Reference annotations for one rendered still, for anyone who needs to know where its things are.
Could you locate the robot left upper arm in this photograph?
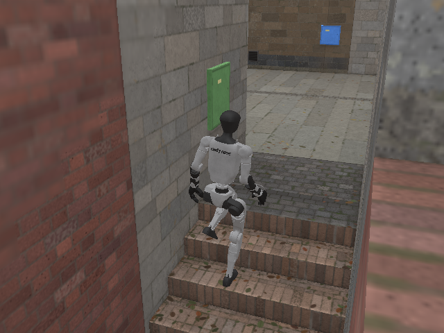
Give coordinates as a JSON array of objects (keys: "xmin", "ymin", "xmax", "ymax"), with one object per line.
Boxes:
[{"xmin": 191, "ymin": 136, "xmax": 214, "ymax": 172}]

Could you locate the robot left forearm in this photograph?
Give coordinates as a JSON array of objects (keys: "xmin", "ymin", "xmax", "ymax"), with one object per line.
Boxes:
[{"xmin": 190, "ymin": 167, "xmax": 200, "ymax": 188}]

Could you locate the robot right foot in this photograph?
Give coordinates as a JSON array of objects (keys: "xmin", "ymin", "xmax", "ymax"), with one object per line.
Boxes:
[{"xmin": 223, "ymin": 269, "xmax": 238, "ymax": 287}]

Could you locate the robot right upper arm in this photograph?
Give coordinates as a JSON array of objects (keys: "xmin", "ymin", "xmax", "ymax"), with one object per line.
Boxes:
[{"xmin": 238, "ymin": 144, "xmax": 253, "ymax": 185}]

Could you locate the right robot hand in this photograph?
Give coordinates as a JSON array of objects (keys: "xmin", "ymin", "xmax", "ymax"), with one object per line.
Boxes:
[{"xmin": 252, "ymin": 190, "xmax": 267, "ymax": 205}]

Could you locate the left robot thigh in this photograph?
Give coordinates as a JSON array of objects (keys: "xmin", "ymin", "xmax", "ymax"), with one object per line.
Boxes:
[{"xmin": 203, "ymin": 183, "xmax": 237, "ymax": 203}]

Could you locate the left robot hand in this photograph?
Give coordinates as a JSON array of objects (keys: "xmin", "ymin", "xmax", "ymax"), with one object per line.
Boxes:
[{"xmin": 189, "ymin": 186, "xmax": 203, "ymax": 203}]

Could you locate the robot right forearm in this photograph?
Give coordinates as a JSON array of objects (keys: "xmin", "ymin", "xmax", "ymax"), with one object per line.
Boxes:
[{"xmin": 245, "ymin": 176, "xmax": 263, "ymax": 197}]

